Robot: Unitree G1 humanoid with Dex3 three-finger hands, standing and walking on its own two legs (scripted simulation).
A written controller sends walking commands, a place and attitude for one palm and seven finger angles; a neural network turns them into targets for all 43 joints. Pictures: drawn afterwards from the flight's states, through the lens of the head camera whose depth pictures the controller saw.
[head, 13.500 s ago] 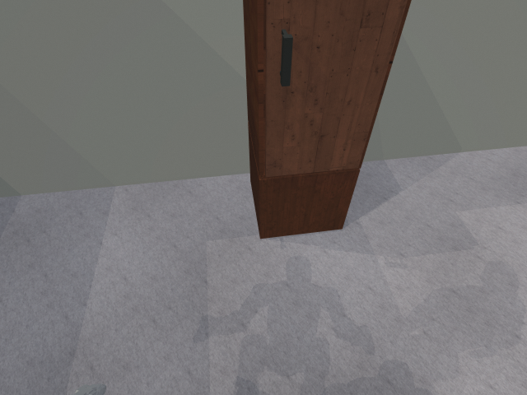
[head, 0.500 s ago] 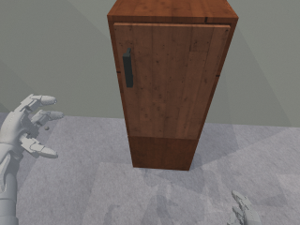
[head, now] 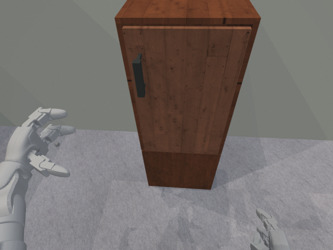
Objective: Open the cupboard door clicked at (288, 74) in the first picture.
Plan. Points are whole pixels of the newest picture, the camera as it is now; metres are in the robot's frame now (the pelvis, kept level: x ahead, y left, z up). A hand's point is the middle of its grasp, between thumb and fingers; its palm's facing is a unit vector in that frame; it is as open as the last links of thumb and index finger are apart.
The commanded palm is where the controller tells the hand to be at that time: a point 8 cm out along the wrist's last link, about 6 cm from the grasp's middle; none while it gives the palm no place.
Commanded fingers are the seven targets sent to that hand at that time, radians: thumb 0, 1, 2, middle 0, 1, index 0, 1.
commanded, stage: move the hooked fingers beside the handle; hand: left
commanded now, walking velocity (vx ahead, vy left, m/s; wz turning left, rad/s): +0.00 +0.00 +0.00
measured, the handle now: (140, 75) +0.60 +0.14 +0.12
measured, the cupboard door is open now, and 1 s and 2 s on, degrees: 0 0 0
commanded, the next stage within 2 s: none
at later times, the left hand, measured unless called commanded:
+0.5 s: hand (80, 119) +0.38 +0.25 +0.13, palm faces +0.01 -1.00 +0.00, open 14.0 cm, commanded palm +0.36 +0.30 +0.13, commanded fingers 0.00 -0.50 0.30 -0.30 -1.20 -0.30 -1.20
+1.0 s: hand (98, 99) +0.46 +0.23 +0.13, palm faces -0.01 -1.00 +0.02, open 14.0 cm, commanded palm +0.44 +0.28 +0.13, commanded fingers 0.00 -0.50 0.30 -0.30 -1.20 -0.30 -1.20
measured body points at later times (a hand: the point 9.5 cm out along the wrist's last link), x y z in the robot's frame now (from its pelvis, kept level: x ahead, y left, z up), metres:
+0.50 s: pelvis +0.00 +0.01 +0.00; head +0.02 +0.00 +0.45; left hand +0.37 +0.30 +0.13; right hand +0.12 -0.25 -0.10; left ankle +0.03 +0.12 -0.73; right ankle -0.02 -0.09 -0.73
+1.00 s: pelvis +0.00 +0.02 -0.01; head +0.05 +0.02 +0.44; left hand +0.45 +0.28 +0.13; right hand +0.06 -0.25 -0.12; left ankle +0.03 +0.12 -0.73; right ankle -0.02 -0.09 -0.73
